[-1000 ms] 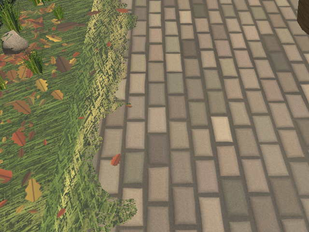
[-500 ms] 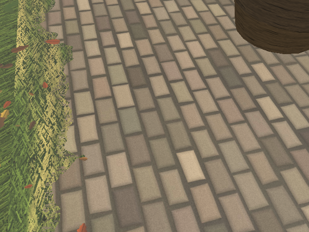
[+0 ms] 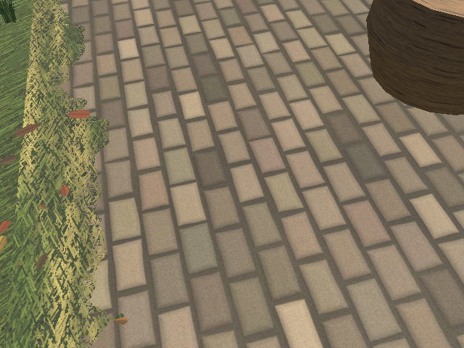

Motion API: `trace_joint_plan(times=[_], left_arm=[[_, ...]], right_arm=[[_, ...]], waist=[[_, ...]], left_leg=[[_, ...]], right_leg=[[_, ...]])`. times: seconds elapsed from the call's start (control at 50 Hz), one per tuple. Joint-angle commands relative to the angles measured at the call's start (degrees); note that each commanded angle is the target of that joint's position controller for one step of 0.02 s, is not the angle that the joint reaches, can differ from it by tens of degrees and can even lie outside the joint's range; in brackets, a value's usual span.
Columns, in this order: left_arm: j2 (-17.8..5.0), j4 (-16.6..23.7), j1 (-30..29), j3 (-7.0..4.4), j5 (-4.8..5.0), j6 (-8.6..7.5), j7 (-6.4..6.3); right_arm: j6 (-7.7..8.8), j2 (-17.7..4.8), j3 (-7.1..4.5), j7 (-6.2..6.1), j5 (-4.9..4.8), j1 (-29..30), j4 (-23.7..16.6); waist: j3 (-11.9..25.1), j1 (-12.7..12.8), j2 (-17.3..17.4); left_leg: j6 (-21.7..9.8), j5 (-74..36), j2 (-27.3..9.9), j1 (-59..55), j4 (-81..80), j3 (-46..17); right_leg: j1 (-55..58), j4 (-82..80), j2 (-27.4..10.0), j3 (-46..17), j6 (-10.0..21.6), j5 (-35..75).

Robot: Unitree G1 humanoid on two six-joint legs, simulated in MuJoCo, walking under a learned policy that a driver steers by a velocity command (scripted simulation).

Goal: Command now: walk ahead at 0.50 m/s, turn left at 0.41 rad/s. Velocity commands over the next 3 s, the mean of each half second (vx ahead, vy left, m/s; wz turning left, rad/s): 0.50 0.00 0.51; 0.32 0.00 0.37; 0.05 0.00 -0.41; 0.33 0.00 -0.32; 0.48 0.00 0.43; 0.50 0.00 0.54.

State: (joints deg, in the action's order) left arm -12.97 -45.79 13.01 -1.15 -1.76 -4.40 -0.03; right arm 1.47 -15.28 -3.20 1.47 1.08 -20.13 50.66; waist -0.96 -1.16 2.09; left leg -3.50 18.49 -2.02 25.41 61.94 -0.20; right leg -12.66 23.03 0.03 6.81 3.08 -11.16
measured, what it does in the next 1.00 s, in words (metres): walks ahead, turning left: left foot, then right foot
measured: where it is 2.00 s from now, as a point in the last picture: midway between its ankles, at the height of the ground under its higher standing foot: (211, 329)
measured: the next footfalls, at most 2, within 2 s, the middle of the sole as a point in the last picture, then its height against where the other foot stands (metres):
left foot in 0.36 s outside the picture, level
right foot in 0.88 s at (214, 305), level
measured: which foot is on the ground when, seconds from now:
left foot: up 0.00-0.34, down 0.36-0.88, up 0.90-1.00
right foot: down 0.00-0.34, up 0.36-0.86, down 0.88-1.00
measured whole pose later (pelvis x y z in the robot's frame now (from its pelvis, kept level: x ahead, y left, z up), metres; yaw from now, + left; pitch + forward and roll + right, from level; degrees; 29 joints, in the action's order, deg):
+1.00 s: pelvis +0.47 +0.11 -0.01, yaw +28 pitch +0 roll +1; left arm -13.1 -45.5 8.6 -0.8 -0.1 -2.6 0.2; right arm 0.5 -15.8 -3.0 -1.0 1.5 -16.6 48.5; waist -5.3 -1.6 1.3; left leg -1.1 27.5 6.5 16.7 61.4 -4.7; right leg -21.6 27.4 3.1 0.1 3.1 -5.2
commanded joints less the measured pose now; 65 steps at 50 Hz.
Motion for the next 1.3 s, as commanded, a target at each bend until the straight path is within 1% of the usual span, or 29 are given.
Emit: trace_joint_plan(times=[0.02, 0.14, 0.24, 0.3, 0.32, 0.34, 0.36, 0.38, 0.4, 0.42, 0.44, 0.46, 0.5, 0.58, 0.64, 0.72, 0.76, 0.8, 0.84, 0.86, 0.88, 0.9, 0.92, 0.94, 0.96, 1.0, 1.04, 1.18, 1.3], left_arm=[[-6.12, 0.73, 3.81, -1.82, 0.8, -1.88, -0.36], [-6.07, -2.07, 6.89, -2.19, 0.58, -1.91, -0.61], [-8.64, -4.32, 10.18, -2.98, 0.52, -1.29, -1.04], [-10.8, -5.15, 10.43, -3.48, 0.35, -0.21, -1.46], [-11.78, -5.29, 10.33, -3.74, 0.28, 0.42, -1.53], [-12.43, -5.06, 9.86, -3.86, 0.47, 1.02, -1.5], [-11.57, -3.83, 9.63, -3.55, 0.29, 1.14, -1.36], [-3.93, 0.42, 12.11, -1.94, 0.77, 0.75, -0.12], [-8.9, 2.41, 4.77, -2.84, 0.4, 0.07, 0.07], [-8.48, 3.79, 0.63, -2.65, 1.01, -0.61, 0.31], [-7.92, 3.24, 1.26, -2.26, 1.13, -1.25, 0.18], [-7.78, 2.53, 1.85, -2.36, 0.54, -1.0, 0.03], [-7.36, 1.94, 4.43, -2.34, -1.02, 1.13, 0.17], [-5.76, 4.08, -0.3, -2.0, -1.05, 2.97, 0.77], [-6.01, 6.4, -7.68, -1.91, -0.82, 3.01, 0.89], [-5.45, 8.28, -12.71, -1.32, -0.07, 2.39, 0.79], [-5.71, 9.03, -14.31, -1.09, 0.33, 2.01, 0.58], [-6.2, 7.92, -11.56, -1.01, 0.33, 1.47, 0.44], [-7.89, 5.06, -4.12, -1.66, -0.06, 0.69, -0.1], [-7.95, 3.31, 1.19, -1.72, -0.46, -0.21, -0.42], [-10.35, 2.44, 6.95, -1.92, -0.88, -1.1, -0.79], [-13.63, 2.06, 7.8, -2.61, -0.48, -0.54, -0.52], [-11.42, 1.78, 7.43, -2.49, 1.95, 0.5, 0.04], [-8.13, 2.6, 1.99, -1.77, 2.58, 0.95, 0.26], [-5.79, 3.06, -1.71, -1.02, 2.27, 1.4, 0.3], [-7.51, 2.04, -1.88, -1.48, 2.12, 2.06, 0.08], [-9.3, 1.27, -0.7, -2.36, 1.62, 2.47, 0.28], [-10.85, 1.35, 0.33, -4.45, 0.79, 5.62, 0.26], [-11.02, 1.58, -1.39, -5.53, 0.72, 7.34, 0.59]], right_arm=[[-0.86, -2.09, -0.98, 0.83, 0.57, -0.35, -3.29], [-1.1, -0.41, -0.16, 2.28, 0.74, 11.74, -7.6], [-1.04, -1.02, 0.37, 3.07, 1.14, 19.44, -11.0], [-1.13, -2.34, -0.25, 2.46, 1.41, 17.24, -11.05], [-0.94, -3.22, -0.79, 2.1, 1.41, 13.03, -10.02], [-0.39, -4.38, -1.62, 1.53, 1.61, 5.56, -7.81], [-0.06, -8.42, -3.27, 0.56, 2.26, -3.98, -4.93], [-0.25, -16.0, -5.02, -0.24, 1.79, -2.58, -5.74], [-0.93, -16.09, -5.13, -0.46, -0.06, -4.99, -6.79], [-1.16, -14.44, -4.71, -1.02, -0.28, -2.17, -5.78], [-0.93, -10.96, -3.83, -1.25, -0.65, 0.53, -5.63], [-0.5, -8.97, -3.24, -1.37, -0.67, 3.17, -5.88], [0.47, -6.81, -2.4, -1.25, -1.12, 5.31, -6.42], [1.71, -8.85, -2.85, -0.91, -1.07, 1.98, -5.51], [1.63, -8.76, -2.9, -0.91, -1.07, -1.67, -4.88], [1.03, -9.26, -3.0, -1.62, -0.99, -5.45, -3.98], [0.35, -9.25, -2.97, -2.01, -0.65, -6.41, -4.0], [0.12, -8.28, -2.57, -2.5, -0.2, -5.27, -4.24], [0.74, -8.3, -2.33, -2.88, -0.26, -3.25, -4.36], [1.25, -8.11, -2.07, -2.81, -0.92, -2.2, -4.1], [1.87, -5.78, -1.27, -2.67, -1.37, -3.27, -5.48], [1.32, -1.62, -0.84, -3.0, -2.99, -14.87, -3.73], [0.35, -5.67, -1.15, -3.37, -1.06, -16.56, -1.53], [-0.31, -6.64, -1.29, -3.1, 0.41, -10.55, -1.55], [-0.57, -6.5, -1.1, -2.76, 1.17, -5.26, -2.75], [-1.79, -5.88, -0.94, -2.12, 1.24, -1.44, -4.1], [-2.65, -4.67, -0.5, -2.16, 0.66, -2.01, -3.92], [-4.3, -4.61, -0.08, -3.33, 0.18, 6.51, -6.23], [-2.7, -4.04, 0.44, -4.34, -1.04, 3.83, -5.76]], waist=[[-0.27, 0.33, -7.45], [-3.39, 1.68, -6.43], [-5.09, 3.33, -5.99], [-2.33, 1.64, -7.17], [0.43, -0.28, -7.4], [4.85, -3.66, -6.23], [10.58, -7.7, -1.68], [14.81, -3.14, 12.9], [18.04, -6.75, 4.99], [9.59, -5.32, 1.79], [4.2, -2.79, -1.49], [1.53, -0.32, -3.04], [2.2, 2.48, -2.39], [0.35, 2.04, -1.25], [-1.5, -0.69, 0.11], [-0.54, -2.57, 1.1], [0.48, -3.38, 2.16], [1.32, -2.49, 3.18], [3.24, 0.71, 3.7], [4.95, 4.1, 1.84], [11.1, 5.33, -3.02], [18.53, 0.65, -16.26], [20.12, 0.45, -11.22], [12.17, -0.19, -6.21], [7.64, -0.15, -4.47], [4.37, -0.74, -7.34], [6.09, -1.34, -7.77], [3.59, 1.14, -10.43], [2.95, 0.42, -11.1]], left_leg=[[0.81, -4.58, -2.85, 10.53, 2.07, -1.82], [1.84, -16.0, -3.22, 14.43, -10.89, 0.81], [-1.31, -14.97, -1.59, 9.9, -22.93, 5.96], [-4.67, -6.86, 3.01, 3.46, -25.44, 9.33], [-6.11, -3.91, 5.33, -1.38, -26.35, 9.91], [-7.75, -4.56, 7.48, -10.86, -29.99, 9.52], [-10.37, -1.54, 3.04, -25.59, -33.3, 1.12], [-18.7, -0.12, -15.15, -43.24, -37.09, -29.46], [-20.84, -1.45, -17.95, -44.15, -45.2, -43.75], [-19.02, -5.79, -16.74, -38.83, -45.76, -33.57], [-16.66, -12.74, -14.43, -30.29, -46.27, -27.44], [-14.46, -18.81, -11.13, -24.21, -46.77, -22.65], [-13.33, -25.71, -7.83, -18.14, -47.98, -17.67], [-12.83, -23.93, -4.74, -14.87, -50.45, -15.33], [-11.28, -20.64, -4.01, -17.33, -51.1, -16.71], [-8.36, -44.29, -2.89, -21.53, -43.48, -14.79], [-7.16, -48.29, -2.44, -23.04, -40.0, -15.53], [-5.34, -49.85, -2.36, -24.22, -37.43, -15.0], [-3.1, -53.72, -2.39, -24.09, -31.86, -15.5], [-2.02, -51.67, -0.4, -23.45, -24.96, -13.66], [-0.54, -32.75, 2.61, -17.27, -13.67, -11.84], [1.54, 15.53, 12.2, -6.78, 3.2, -7.44], [1.47, 16.36, 10.8, -4.36, 6.8, -8.91], [2.25, 12.14, 8.02, -2.37, 7.79, -7.99], [2.77, 9.73, 6.28, -1.11, 4.97, -6.18], [3.9, 7.11, 4.61, -2.75, 0.82, -4.01], [4.59, 6.32, 5.11, -4.75, -1.28, -2.78], [4.89, 6.51, 4.94, -3.39, -12.32, -2.26], [2.11, 4.64, 7.44, -13.04, -27.72, -2.05]], right_leg=[[7.61, -13.76, -15.67, -10.85, 5.4, 12.96], [8.71, -14.99, -14.0, -0.69, 5.32, 16.27], [13.29, -12.79, -15.8, 4.02, 4.21, 22.71], [17.92, -2.6, -16.08, 7.05, 3.04, 45.59], [18.49, 5.13, -15.96, 7.68, 2.9, 51.87], [15.61, 16.59, -15.26, 8.54, 2.14, 49.7], [4.76, 32.96, -13.68, 8.82, 0.2, 34.75], [-21.81, 54.11, -2.98, 7.02, -3.61, -17.25], [-28.96, 60.45, 0.67, -6.42, -3.89, -19.44], [-32.84, 58.72, -3.18, -8.62, -3.04, -13.04], [-29.97, 52.62, -5.4, -8.31, -2.72, -8.44], [-26.11, 48.33, -6.65, -8.56, -2.89, -7.43], [-19.6, 44.17, -7.09, -8.81, -4.1, -7.34], [-21.76, 35.68, -6.55, -7.13, -6.0, -1.92], [-25.84, 27.28, -6.04, -7.39, -6.67, 4.95], [-23.86, 19.58, -2.24, -6.58, -6.11, 8.38], [-21.64, 16.66, -0.09, -6.51, -5.33, 8.06], [-16.55, 11.37, 0.95, -6.31, -3.65, 7.82], [-6.39, 5.98, 2.11, -6.21, -0.95, 9.35], [0.82, -0.46, 0.92, -6.2, 0.49, 17.77], [13.31, 2.52, -9.29, -15.18, 2.94, 37.67], [25.2, 6.84, -25.14, -33.65, 14.26, 69.67], [21.73, 3.33, -24.53, -39.35, 16.75, 60.85], [15.06, 0.59, -20.3, -34.1, 15.04, 48.46], [10.31, -1.48, -16.5, -29.73, 12.5, 41.64], [4.18, -4.1, -11.31, -24.51, 9.59, 38.78], [2.87, -4.29, -9.5, -23.34, 8.89, 36.16], [-3.72, -11.37, -7.42, -30.87, 8.57, -9.27], [-7.58, -11.6, -5.8, -35.22, 5.45, -11.06]])
Over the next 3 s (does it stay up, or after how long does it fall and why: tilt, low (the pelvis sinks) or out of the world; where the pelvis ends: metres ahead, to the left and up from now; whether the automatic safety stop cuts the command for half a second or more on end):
stays up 1.14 0.20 -0.01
